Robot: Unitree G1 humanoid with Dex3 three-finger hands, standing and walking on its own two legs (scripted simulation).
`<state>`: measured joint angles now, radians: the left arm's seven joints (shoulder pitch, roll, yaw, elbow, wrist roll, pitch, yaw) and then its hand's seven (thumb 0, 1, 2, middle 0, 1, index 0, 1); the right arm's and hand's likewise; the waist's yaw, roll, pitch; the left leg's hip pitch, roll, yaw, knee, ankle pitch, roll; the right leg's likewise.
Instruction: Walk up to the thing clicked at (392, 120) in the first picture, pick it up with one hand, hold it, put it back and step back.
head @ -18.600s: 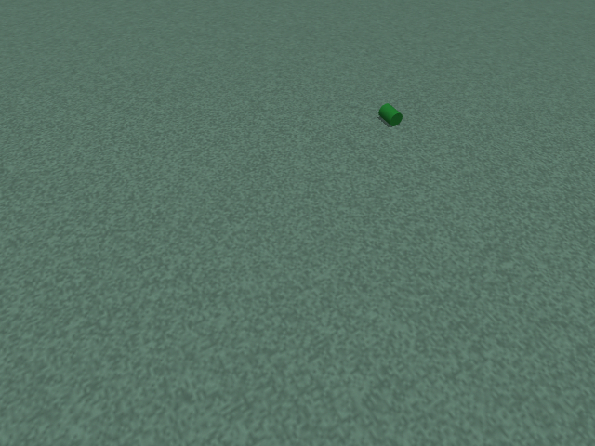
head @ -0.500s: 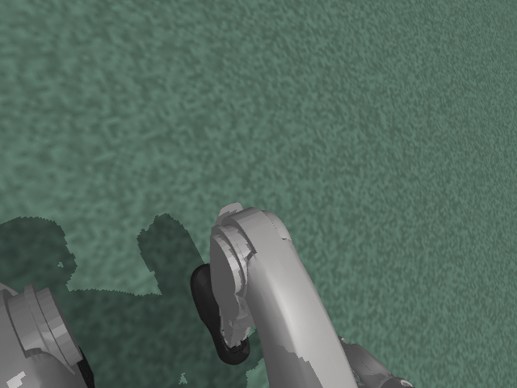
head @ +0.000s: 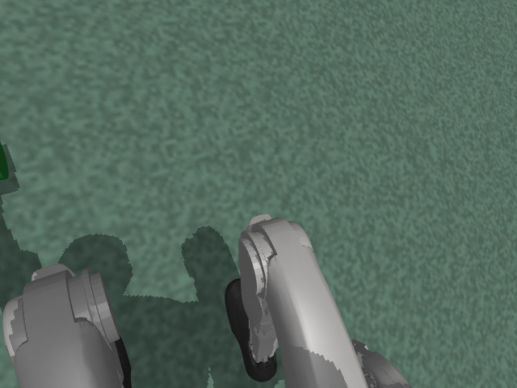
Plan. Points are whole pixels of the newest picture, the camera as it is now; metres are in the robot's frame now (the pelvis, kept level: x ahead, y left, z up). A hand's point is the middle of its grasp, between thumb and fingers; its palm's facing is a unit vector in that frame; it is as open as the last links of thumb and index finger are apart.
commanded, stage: settle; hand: left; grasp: from above
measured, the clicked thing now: out of the picture +0.48 +0.34 -0.20
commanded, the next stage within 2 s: lift in 0.28 s
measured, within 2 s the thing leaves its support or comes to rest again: neither
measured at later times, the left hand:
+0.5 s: hand out of the picture +0.46 +0.33 -0.10, palm faces -0.45 -0.08 -0.89, open 11.0 cm
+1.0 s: hand out of the picture +0.40 +0.34 +0.02, palm faces -0.44 -0.12 -0.89, open 11.0 cm
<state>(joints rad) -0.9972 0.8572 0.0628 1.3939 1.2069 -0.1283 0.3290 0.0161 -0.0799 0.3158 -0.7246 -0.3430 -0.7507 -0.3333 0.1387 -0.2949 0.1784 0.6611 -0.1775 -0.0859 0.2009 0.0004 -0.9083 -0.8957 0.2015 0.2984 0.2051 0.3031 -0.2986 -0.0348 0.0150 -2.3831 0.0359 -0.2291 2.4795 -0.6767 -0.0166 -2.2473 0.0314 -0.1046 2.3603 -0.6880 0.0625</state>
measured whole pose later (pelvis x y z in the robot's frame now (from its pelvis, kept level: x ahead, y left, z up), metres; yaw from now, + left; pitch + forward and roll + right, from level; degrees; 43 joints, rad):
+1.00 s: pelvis -0.01 +0.00 +0.11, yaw +7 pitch +33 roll -7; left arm -0.72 0.67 -0.02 0.92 1.05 -0.12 0.02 0.01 -0.06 0.28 -0.72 -0.34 -0.74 -0.33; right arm 0.18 -0.26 0.02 0.64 -0.02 0.06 0.05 0.00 -0.90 -0.90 0.20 0.30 0.21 0.30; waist -0.15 0.04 -0.16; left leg -2.06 0.04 -0.11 2.09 -0.61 0.00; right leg -1.97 -0.01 -0.04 2.03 -0.65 0.05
